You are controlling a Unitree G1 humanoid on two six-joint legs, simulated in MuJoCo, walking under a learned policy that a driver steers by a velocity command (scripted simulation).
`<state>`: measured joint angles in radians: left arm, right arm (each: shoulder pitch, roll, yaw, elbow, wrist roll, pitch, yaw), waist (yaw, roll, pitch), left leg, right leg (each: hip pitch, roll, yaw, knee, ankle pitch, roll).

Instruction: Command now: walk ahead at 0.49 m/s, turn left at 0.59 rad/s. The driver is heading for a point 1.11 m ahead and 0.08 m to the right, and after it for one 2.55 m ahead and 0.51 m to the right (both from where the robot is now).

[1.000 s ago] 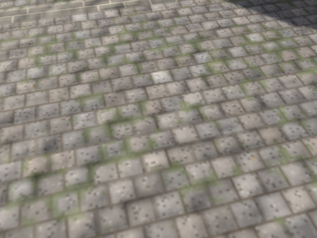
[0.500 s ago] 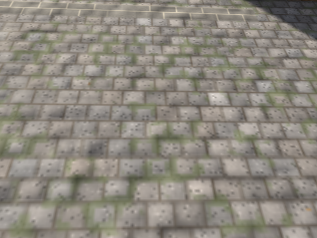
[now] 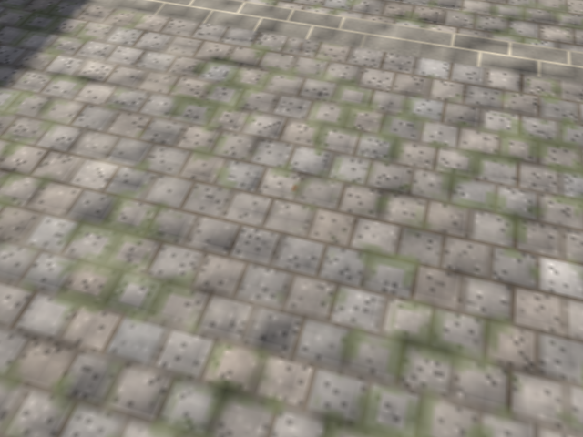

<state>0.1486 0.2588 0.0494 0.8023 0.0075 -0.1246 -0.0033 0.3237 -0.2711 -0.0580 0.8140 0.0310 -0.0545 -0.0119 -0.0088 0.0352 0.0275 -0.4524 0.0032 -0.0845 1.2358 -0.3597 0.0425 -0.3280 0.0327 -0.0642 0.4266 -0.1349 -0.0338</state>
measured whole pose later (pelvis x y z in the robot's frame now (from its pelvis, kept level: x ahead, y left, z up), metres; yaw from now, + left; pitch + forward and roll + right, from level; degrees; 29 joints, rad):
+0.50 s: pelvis +0.27 +0.09 +0.00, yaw +9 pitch +2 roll -1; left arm 0.28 0.29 0.04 0.91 -0.04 -0.09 -0.02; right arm 0.20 -0.25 -0.05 0.69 0.00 -0.07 0.03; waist 0.02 -0.02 0.03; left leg -0.37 -0.01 0.07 0.52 -0.19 0.06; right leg -0.43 -0.08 0.02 1.20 -0.38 -0.02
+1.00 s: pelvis +0.55 +0.06 -0.02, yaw -7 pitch +2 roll +1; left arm 0.12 0.28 0.07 0.72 -0.02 -0.06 -0.05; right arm 0.29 -0.27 -0.06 0.83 0.02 -0.09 -0.01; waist -0.01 -0.01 0.06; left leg -0.21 0.04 0.04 1.15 -0.48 -0.01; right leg -0.50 0.07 -0.05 0.65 -0.19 -0.12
